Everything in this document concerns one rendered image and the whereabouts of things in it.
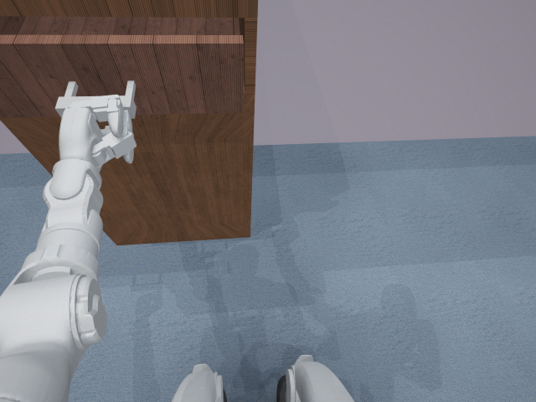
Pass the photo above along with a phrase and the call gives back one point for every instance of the left robot upper arm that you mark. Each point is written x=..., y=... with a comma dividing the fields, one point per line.
x=45, y=328

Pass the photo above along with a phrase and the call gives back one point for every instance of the robot right thigh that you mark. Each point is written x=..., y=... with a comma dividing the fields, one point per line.
x=314, y=382

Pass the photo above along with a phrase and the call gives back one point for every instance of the cabinet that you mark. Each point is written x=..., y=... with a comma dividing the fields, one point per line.
x=191, y=175

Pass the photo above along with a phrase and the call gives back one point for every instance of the left robot hand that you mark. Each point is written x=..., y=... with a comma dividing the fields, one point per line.
x=79, y=132

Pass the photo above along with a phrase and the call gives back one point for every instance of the handle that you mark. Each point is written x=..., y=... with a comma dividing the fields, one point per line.
x=127, y=100

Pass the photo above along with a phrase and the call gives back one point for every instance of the drawer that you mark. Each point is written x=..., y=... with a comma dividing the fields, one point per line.
x=179, y=65

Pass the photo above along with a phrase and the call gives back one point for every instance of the robot left thigh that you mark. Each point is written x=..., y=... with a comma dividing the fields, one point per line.
x=201, y=386

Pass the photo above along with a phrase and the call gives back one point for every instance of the left robot forearm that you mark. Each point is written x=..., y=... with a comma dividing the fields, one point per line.
x=70, y=240

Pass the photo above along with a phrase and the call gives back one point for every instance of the robot thigh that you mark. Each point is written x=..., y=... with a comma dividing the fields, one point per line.
x=314, y=382
x=201, y=386

